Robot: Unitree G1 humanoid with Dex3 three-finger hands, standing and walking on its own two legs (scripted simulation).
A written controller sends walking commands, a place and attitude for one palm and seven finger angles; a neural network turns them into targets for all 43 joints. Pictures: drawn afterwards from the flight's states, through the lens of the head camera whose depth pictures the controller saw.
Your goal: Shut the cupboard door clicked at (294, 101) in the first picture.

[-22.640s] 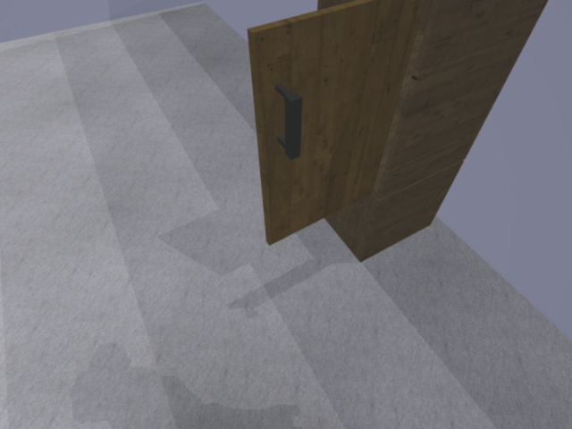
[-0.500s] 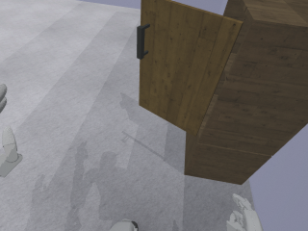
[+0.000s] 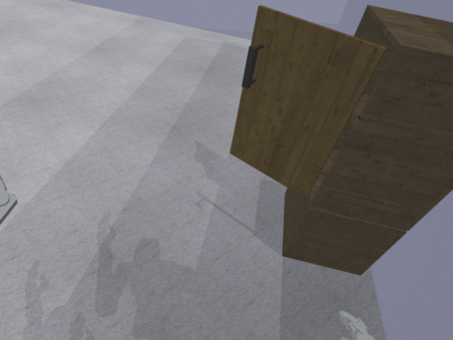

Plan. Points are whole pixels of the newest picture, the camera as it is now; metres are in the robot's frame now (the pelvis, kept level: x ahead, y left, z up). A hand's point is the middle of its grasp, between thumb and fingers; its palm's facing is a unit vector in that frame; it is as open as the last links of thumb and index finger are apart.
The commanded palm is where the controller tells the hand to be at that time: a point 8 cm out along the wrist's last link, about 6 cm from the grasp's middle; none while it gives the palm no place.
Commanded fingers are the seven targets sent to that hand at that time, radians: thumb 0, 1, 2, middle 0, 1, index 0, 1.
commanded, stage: stop stepping back and stand still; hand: left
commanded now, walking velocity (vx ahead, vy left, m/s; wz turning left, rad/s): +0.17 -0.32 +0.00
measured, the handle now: (253, 66) +0.92 +0.00 +0.11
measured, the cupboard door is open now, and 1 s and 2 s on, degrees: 64 64 64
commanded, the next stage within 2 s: let the arm hang, fingers relaxed in 0.86 s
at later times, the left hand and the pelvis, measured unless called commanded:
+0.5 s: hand (98, 176) +0.26 +0.22 +0.19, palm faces +0.35 -0.80 -0.48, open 7.4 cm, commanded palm +0.19 +0.26 +0.20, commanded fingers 0.00 0.90 0.90 -0.20 -0.30 -0.20 -0.30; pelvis +0.02 -0.02 +0.02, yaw -6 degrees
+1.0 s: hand (122, 188) +0.28 +0.21 +0.15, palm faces +0.22 -0.84 -0.50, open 7.4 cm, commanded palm none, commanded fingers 0.00 0.90 0.90 -0.20 -0.30 -0.20 -0.30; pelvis +0.04 -0.02 +0.02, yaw -7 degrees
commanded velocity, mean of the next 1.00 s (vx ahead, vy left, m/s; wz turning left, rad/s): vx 0.03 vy -0.04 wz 0.00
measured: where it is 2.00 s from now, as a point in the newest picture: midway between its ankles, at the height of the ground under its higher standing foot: outside the picture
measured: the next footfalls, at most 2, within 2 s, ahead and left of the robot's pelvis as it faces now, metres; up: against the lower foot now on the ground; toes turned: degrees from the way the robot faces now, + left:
right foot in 0.42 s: +0.01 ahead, -0.13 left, +0.00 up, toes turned -12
left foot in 0.64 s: +0.11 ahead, +0.10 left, +0.00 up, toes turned -4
